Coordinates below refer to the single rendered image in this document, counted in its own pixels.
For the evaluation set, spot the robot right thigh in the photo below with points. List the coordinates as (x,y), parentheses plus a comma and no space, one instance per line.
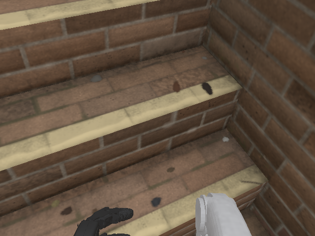
(218,215)

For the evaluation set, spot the left robot hand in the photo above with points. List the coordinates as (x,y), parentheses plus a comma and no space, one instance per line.
(103,218)

